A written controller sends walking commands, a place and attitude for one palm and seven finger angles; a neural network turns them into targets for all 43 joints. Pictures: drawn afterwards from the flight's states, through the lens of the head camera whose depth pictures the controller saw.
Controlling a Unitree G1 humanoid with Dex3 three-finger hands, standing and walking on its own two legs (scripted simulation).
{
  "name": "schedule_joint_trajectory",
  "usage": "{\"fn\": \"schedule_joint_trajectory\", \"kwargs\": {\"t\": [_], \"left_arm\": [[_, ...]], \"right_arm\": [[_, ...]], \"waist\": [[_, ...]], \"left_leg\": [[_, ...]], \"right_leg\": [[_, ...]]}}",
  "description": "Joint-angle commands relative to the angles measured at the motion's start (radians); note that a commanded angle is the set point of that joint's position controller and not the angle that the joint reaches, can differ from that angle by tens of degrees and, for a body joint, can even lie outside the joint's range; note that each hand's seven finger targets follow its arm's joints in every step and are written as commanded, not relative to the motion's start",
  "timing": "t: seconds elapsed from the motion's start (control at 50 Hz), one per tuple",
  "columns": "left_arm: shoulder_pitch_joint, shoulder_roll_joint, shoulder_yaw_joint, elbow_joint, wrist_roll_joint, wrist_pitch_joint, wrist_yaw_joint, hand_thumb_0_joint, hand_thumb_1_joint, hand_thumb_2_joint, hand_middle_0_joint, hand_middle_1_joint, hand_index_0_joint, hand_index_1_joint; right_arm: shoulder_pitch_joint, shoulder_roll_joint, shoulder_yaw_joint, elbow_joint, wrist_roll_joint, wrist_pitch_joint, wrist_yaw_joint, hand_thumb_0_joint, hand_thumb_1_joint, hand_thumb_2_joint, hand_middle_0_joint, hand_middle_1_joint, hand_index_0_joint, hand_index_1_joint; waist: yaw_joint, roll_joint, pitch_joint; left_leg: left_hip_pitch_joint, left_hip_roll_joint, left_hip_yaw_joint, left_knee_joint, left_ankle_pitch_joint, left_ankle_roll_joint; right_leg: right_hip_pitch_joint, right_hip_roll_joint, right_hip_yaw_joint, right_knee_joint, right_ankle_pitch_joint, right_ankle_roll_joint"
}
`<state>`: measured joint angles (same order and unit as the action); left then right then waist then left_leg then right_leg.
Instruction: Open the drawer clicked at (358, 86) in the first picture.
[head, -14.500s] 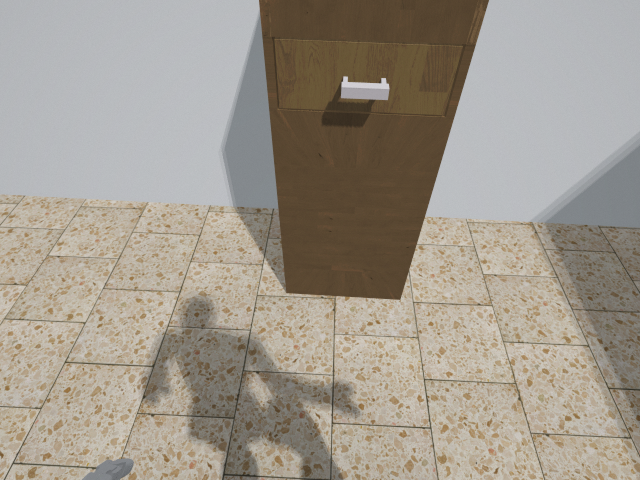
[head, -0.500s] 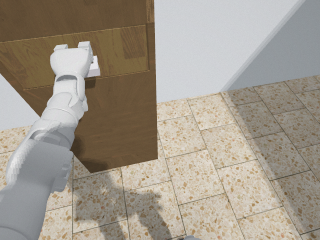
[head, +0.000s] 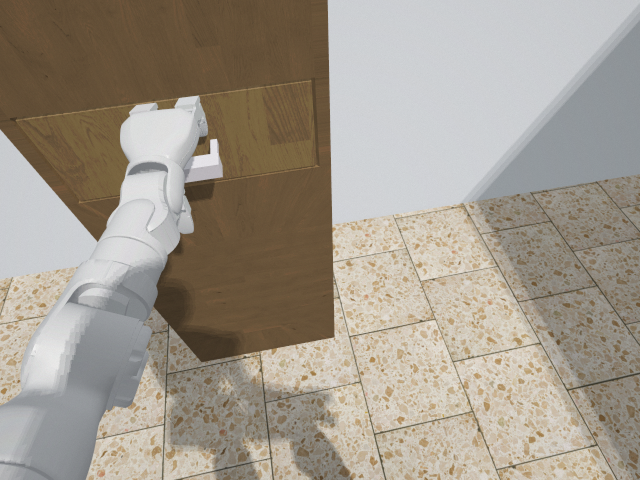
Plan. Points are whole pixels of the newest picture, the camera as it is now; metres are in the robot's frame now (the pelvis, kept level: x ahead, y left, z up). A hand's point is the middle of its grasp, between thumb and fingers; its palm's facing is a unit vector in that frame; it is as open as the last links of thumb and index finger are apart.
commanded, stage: lift the fingers back up to retry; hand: left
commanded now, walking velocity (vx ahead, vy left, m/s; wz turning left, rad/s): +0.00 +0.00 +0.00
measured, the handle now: (185, 160) +0.54 +0.18 +0.09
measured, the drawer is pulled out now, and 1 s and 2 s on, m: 0.00 0.00 0.00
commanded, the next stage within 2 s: re-aim the fingers above the handle in 0.30 s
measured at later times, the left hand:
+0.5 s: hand (170, 173) +0.47 +0.18 +0.13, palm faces -0.01 -0.02 -1.00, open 13.8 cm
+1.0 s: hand (190, 153) +0.49 +0.15 +0.14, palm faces +0.06 -0.06 -1.00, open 13.8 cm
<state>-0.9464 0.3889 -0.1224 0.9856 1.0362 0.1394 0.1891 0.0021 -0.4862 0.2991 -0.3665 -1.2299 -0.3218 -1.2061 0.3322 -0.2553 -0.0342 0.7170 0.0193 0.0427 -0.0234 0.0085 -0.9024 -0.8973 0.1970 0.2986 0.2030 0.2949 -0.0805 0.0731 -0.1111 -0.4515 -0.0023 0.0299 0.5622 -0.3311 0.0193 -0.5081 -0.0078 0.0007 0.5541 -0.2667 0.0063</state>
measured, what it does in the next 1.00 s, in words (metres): stands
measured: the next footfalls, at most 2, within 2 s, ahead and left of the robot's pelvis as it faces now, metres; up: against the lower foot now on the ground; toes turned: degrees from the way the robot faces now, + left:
none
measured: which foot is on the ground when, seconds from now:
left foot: down 0.00-1.00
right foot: down 0.00-1.00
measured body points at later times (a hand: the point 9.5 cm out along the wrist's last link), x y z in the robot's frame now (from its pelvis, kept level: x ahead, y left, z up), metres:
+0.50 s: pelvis +0.01 -0.01 +0.00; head +0.05 -0.04 +0.45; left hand +0.46 +0.17 +0.18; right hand +0.14 -0.27 -0.12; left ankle -0.04 +0.11 -0.73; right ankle -0.01 -0.13 -0.73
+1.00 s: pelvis +0.00 +0.00 +0.00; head +0.05 -0.03 +0.45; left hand +0.49 +0.15 +0.19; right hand +0.05 -0.27 -0.14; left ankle -0.04 +0.11 -0.73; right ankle -0.01 -0.13 -0.73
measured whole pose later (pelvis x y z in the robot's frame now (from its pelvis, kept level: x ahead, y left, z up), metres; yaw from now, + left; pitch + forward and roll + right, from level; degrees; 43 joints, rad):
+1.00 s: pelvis +0.00 +0.00 +0.00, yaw -1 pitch +11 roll +0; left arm -0.93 0.39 -0.08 0.91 1.03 0.04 0.13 0.00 -0.49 0.30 -0.35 -1.21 -0.32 -1.20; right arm 0.31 -0.26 -0.03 0.72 0.02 0.07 -0.04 0.01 -0.90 -0.90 0.20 0.30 0.20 0.29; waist -0.08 0.07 -0.09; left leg -0.38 0.00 0.04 0.51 -0.31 0.01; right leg -0.45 -0.01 0.01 0.53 -0.26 0.00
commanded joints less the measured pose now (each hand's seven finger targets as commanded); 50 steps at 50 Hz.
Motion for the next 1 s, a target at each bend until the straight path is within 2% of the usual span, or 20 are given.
{"fn": "schedule_joint_trajectory", "kwargs": {"t": [0.0,0.08,0.1,0.16,0.22,0.24,0.28,0.38,0.42,0.54,0.58,0.6,0.64,0.72,0.78,0.82,0.86,0.88,0.92,0.98], "left_arm": [[-0.530,0.256,0.062,-0.291,0.000,0.036,0.029,0.000,-0.500,0.300,-0.300,-1.200,-0.300,-1.200],[-0.504,0.240,0.042,-0.353,-0.021,0.068,-0.016,0.000,-0.500,0.300,-0.300,-1.200,-0.300,-1.200],[-0.497,0.256,0.050,-0.349,-0.019,0.079,-0.028,0.000,-0.500,0.300,-0.300,-1.200,-0.300,-1.200],[-0.420,0.179,-0.010,-0.250,-0.027,0.119,-0.080,0.000,-0.500,0.300,-0.300,-1.200,-0.300,-1.200],[-0.388,0.209,0.002,-0.265,-0.031,0.115,-0.132,0.000,-0.500,0.300,-0.300,-1.200,-0.300,-1.200],[-0.396,0.179,-0.029,-0.279,-0.033,0.106,-0.150,0.000,-0.500,0.300,-0.300,-1.200,-0.300,-1.200],[-0.409,0.176,-0.035,-0.331,-0.034,0.069,-0.171,0.000,-0.500,0.300,-0.300,-1.200,-0.300,-1.200],[-0.456,0.291,0.060,-0.468,-0.032,-0.049,-0.141,0.000,-0.500,0.300,-0.300,-1.200,-0.300,-1.200],[-0.467,0.286,0.068,-0.454,-0.026,-0.068,-0.102,0.000,-0.500,0.300,-0.300,-1.200,-0.300,-1.200],[-0.502,0.283,0.073,-0.333,-0.013,-0.017,-0.012,0.000,-0.500,0.300,-0.300,-1.200,-0.300,-1.200],[-0.515,0.232,0.025,-0.281,-0.015,0.018,-0.023,0.000,-0.500,0.300,-0.300,-1.200,-0.300,-1.200],[-0.526,0.242,0.022,-0.276,-0.013,0.028,-0.031,0.000,-0.500,0.300,-0.300,-1.200,-0.300,-1.200],[-0.529,0.175,-0.036,-0.267,-0.026,0.049,-0.064,0.000,-0.500,0.300,-0.300,-1.200,-0.300,-1.200],[-0.534,0.161,-0.053,-0.269,-0.047,0.025,-0.130,0.000,-0.500,0.300,-0.300,-1.200,-0.300,-1.200],[-0.520,0.234,0.010,-0.233,-0.041,-0.026,-0.136,0.000,-0.500,0.300,-0.300,-1.200,-0.300,-1.200],[-0.547,0.241,0.026,-0.254,-0.030,-0.063,-0.108,0.000,-0.500,0.300,-0.300,-1.200,-0.300,-1.200],[-0.539,0.296,0.085,-0.274,-0.013,-0.082,-0.063,0.000,-0.500,0.300,-0.300,-1.200,-0.300,-1.200],[-0.546,0.354,0.141,-0.285,-0.008,-0.088,-0.037,0.000,-0.500,0.300,-0.300,-1.200,-0.300,-1.200],[-0.500,0.403,0.199,-0.273,0.009,-0.072,0.016,0.000,-0.500,0.300,-0.300,-1.200,-0.300,-1.200],[-0.441,0.412,0.207,-0.230,0.029,-0.003,0.057,0.000,-0.500,0.300,-0.300,-1.200,-0.300,-1.200]], "right_arm": [[0.021,-0.141,-0.045,-0.093,0.003,-0.020,-0.002,0.000,-0.900,-0.900,0.200,0.300,0.200,0.300],[-0.021,-0.141,-0.045,-0.104,0.007,-0.007,-0.003,0.000,-0.900,-0.900,0.200,0.300,0.200,0.300],[-0.032,-0.140,-0.040,-0.103,0.013,-0.002,-0.004,0.000,-0.900,-0.900,0.200,0.300,0.200,0.300],[-0.054,-0.143,-0.030,-0.101,0.018,0.017,-0.005,0.000,-0.900,-0.900,0.200,0.300,0.200,0.300],[-0.081,-0.148,-0.022,-0.126,0.023,0.034,-0.017,0.000,-0.900,-0.900,0.200,0.300,0.200,0.300],[-0.088,-0.144,-0.021,-0.133,0.023,0.037,-0.019,0.000,-0.900,-0.900,0.200,0.300,0.200,0.300],[-0.094,-0.142,-0.023,-0.146,0.022,0.037,-0.025,0.000,-0.900,-0.900,0.200,0.300,0.200,0.300],[-0.088,-0.128,-0.027,-0.156,0.009,0.023,-0.041,0.000,-0.900,-0.900,0.200,0.300,0.200,0.300],[-0.081,-0.116,-0.025,-0.143,0.007,0.014,-0.039,0.000,-0.900,-0.900,0.200,0.300,0.200,0.300],[-0.075,-0.123,-0.027,-0.098,0.007,0.002,-0.025,0.000,-0.900,-0.900,0.200,0.300,0.200,0.300],[-0.070,-0.129,-0.030,-0.092,0.008,0.006,-0.021,0.000,-0.900,-0.900,0.200,0.300,0.200,0.300],[-0.063,-0.133,-0.030,-0.088,0.011,0.008,-0.019,0.000,-0.900,-0.900,0.200,0.300,0.200,0.300],[-0.066,-0.133,-0.033,-0.096,0.015,0.012,-0.021,0.000,-0.900,-0.900,0.200,0.300,0.200,0.300],[-0.053,-0.143,-0.034,-0.104,0.015,0.014,-0.031,0.000,-0.900,-0.900,0.200,0.300,0.200,0.300],[-0.038,-0.148,-0.029,-0.099,0.012,0.013,-0.040,0.000,-0.900,-0.900,0.200,0.300,0.200,0.300],[-0.021,-0.135,-0.027,-0.099,0.010,0.003,-0.038,0.000,-0.900,-0.900,0.200,0.300,0.200,0.300],[-0.011,-0.131,-0.028,-0.100,0.002,-0.003,-0.034,0.000,-0.900,-0.900,0.200,0.300,0.200,0.300],[-0.009,-0.136,-0.030,-0.101,-0.004,-0.005,-0.033,0.000,-0.900,-0.900,0.200,0.300,0.200,0.300],[-0.019,-0.124,-0.027,-0.103,-0.008,-0.010,-0.027,0.000,-0.900,-0.900,0.200,0.300,0.200,0.300],[-0.041,-0.128,-0.026,-0.102,-0.002,-0.008,-0.012,0.000,-0.900,-0.900,0.200,0.300,0.200,0.300]], "waist": [[0.014,-0.046,-0.447],[0.020,-0.068,-0.448],[0.026,-0.060,-0.423],[0.018,-0.119,-0.309],[0.033,-0.140,-0.326],[0.026,-0.141,-0.320],[0.024,-0.135,-0.331],[0.046,-0.086,-0.417],[0.043,-0.063,-0.397],[0.030,-0.044,-0.370],[0.009,-0.057,-0.366],[0.009,-0.057,-0.374],[-0.008,-0.069,-0.369],[-0.018,-0.107,-0.363],[-0.004,-0.119,-0.327],[0.008,-0.085,-0.332],[0.033,-0.055,-0.379],[0.048,-0.071,-0.414],[0.075,-0.065,-0.437],[0.089,-0.091,-0.424]], "left_leg": [[0.224,-0.004,-0.013,-0.023,0.603,0.017],[0.248,-0.010,-0.006,-0.028,0.640,0.021],[0.244,-0.007,-0.008,-0.037,0.638,0.019],[0.211,-0.011,0.002,-0.055,0.555,0.019],[0.197,-0.020,0.013,-0.064,0.523,0.023],[0.204,-0.021,0.015,-0.062,0.513,0.025],[0.215,-0.023,0.012,-0.056,0.519,0.028],[0.235,-0.030,0.007,-0.042,0.544,0.028],[0.234,-0.028,0.004,-0.036,0.548,0.024],[0.207,-0.027,0.007,-0.042,0.507,0.010],[0.207,-0.026,0.009,-0.047,0.488,0.011],[0.210,-0.023,0.004,-0.050,0.487,0.011],[0.225,-0.025,0.004,-0.048,0.466,0.017],[0.229,-0.023,-0.009,-0.055,0.446,0.024],[0.191,-0.023,-0.014,-0.067,0.410,0.022],[0.186,-0.021,-0.017,-0.066,0.410,0.019],[0.191,-0.019,-0.013,-0.062,0.464,0.013],[0.179,-0.019,-0.011,-0.061,0.487,0.012],[0.152,-0.019,0.001,-0.062,0.510,0.010],[0.120,-0.017,0.016,-0.074,0.519,0.002]], "right_leg": [[0.285,0.044,-0.032,-0.011,0.434,-0.031],[0.338,0.039,-0.029,-0.024,0.494,-0.028],[0.333,0.037,-0.032,-0.022,0.494,-0.029],[0.296,0.036,-0.040,-0.041,0.459,-0.027],[0.345,0.026,-0.031,-0.041,0.487,-0.027],[0.342,0.024,-0.029,-0.044,0.489,-0.025],[0.351,0.020,-0.022,-0.046,0.496,-0.026],[0.398,0.017,-0.007,-0.029,0.525,-0.028],[0.365,0.020,-0.013,-0.024,0.505,-0.030],[0.324,0.027,-0.020,-0.028,0.450,-0.034],[0.316,0.026,-0.024,-0.039,0.431,-0.032],[0.312,0.026,-0.026,-0.036,0.429,-0.032],[0.297,0.027,-0.025,-0.045,0.415,-0.029],[0.289,0.027,-0.026,-0.052,0.395,-0.026],[0.291,0.026,-0.023,-0.057,0.357,-0.030],[0.274,0.029,-0.022,-0.045,0.339,-0.035],[0.295,0.033,-0.023,-0.029,0.365,-0.040],[0.336,0.034,-0.020,-0.025,0.387,-0.040],[0.382,0.031,-0.018,-0.012,0.431,-0.039],[0.413,0.033,-0.023,-0.018,0.452,-0.038]]}}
